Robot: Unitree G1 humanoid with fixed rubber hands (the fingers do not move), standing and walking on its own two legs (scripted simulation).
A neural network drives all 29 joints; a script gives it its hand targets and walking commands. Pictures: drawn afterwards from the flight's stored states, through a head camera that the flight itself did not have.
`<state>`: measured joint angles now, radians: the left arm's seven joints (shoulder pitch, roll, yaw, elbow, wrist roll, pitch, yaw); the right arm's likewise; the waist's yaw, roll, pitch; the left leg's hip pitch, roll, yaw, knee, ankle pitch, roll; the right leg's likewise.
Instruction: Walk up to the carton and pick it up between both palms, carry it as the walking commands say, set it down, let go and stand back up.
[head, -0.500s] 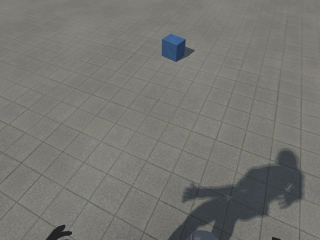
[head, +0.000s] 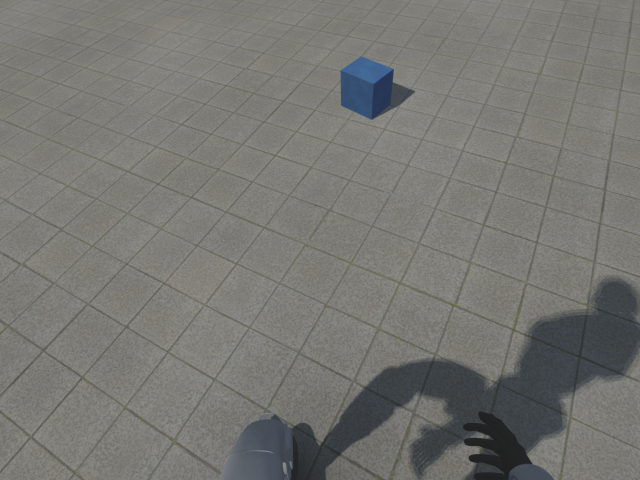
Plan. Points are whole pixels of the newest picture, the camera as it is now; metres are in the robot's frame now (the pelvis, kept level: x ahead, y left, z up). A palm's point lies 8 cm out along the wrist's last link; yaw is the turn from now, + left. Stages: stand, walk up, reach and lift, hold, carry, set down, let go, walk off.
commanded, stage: walk up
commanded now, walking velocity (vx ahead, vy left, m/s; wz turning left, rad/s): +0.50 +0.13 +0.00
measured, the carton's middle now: (366, 88) +1.91 -0.04 -0.68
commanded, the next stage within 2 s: none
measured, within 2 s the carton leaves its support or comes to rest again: neither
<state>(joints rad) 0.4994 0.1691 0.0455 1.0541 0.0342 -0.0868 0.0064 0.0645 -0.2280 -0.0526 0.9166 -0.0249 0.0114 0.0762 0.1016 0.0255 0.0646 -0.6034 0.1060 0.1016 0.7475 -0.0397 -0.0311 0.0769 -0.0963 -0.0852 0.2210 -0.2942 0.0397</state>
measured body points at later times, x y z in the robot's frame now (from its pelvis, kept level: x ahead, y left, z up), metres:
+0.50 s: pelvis +0.26 +0.03 +0.00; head +0.29 +0.05 +0.45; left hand +0.39 +0.25 -0.15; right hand +0.18 -0.22 -0.13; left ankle +0.20 +0.15 -0.75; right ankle +0.41 -0.15 -0.68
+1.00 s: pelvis +0.51 -0.03 +0.00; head +0.53 -0.05 +0.45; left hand +0.42 +0.20 -0.13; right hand +0.65 -0.26 -0.14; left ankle +0.63 +0.14 -0.68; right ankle +0.45 -0.14 -0.75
